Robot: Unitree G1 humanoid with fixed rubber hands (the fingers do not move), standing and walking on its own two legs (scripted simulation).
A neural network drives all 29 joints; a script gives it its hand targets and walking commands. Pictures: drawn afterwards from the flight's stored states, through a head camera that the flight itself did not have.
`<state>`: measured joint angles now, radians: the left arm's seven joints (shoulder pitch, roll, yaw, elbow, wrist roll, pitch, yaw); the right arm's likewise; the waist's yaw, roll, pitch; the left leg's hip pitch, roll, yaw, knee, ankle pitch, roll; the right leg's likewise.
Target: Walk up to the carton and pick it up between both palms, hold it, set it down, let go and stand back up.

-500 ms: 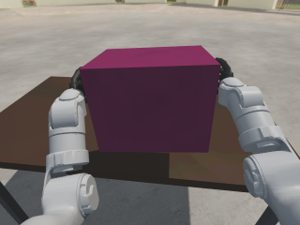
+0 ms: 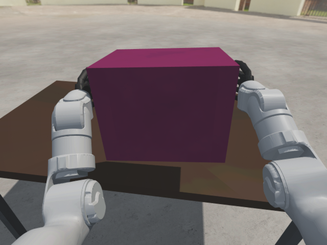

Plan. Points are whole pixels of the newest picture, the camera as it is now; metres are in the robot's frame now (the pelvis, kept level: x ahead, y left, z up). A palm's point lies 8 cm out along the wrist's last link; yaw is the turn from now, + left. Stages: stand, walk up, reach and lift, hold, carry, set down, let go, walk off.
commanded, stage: hold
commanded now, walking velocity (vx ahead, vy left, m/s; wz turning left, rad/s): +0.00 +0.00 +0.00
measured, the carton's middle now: (165, 100) +0.41 +0.01 +0.23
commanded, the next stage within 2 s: none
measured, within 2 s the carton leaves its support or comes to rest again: neither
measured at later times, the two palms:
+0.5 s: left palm (85, 98) +0.36 +0.20 +0.26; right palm (246, 90) +0.37 -0.18 +0.28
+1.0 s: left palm (85, 98) +0.36 +0.20 +0.26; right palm (245, 90) +0.37 -0.18 +0.28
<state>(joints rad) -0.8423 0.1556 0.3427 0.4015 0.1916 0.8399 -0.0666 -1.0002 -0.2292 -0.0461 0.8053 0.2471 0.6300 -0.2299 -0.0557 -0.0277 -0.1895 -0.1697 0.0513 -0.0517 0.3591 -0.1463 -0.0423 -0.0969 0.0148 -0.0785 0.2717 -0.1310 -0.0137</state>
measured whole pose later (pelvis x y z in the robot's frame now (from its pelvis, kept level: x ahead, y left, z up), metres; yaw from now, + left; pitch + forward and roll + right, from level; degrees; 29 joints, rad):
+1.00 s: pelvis +0.00 +0.00 +0.00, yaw +0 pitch -2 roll -1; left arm -0.81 0.15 0.34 0.40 0.17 0.83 -0.06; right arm -0.97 -0.23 -0.02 0.78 0.27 0.64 -0.25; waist -0.05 -0.02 -0.21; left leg -0.17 0.05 -0.06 0.36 -0.15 -0.04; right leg -0.09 0.02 -0.08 0.26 -0.13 -0.02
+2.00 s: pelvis +0.00 +0.00 +0.00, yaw +0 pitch -2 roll -1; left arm -0.82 0.16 0.33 0.42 0.17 0.83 -0.05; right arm -0.99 -0.23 -0.03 0.80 0.26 0.65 -0.25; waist -0.05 -0.02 -0.22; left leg -0.18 0.05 -0.06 0.36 -0.15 -0.04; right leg -0.10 0.02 -0.08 0.26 -0.13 -0.02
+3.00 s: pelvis +0.00 +0.00 +0.00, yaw +0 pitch -2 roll -2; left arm -0.82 0.16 0.33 0.42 0.16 0.83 -0.05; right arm -0.98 -0.23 -0.02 0.78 0.27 0.66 -0.25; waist -0.05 -0.02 -0.22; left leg -0.18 0.05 -0.06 0.36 -0.15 -0.04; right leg -0.10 0.02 -0.08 0.26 -0.13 -0.01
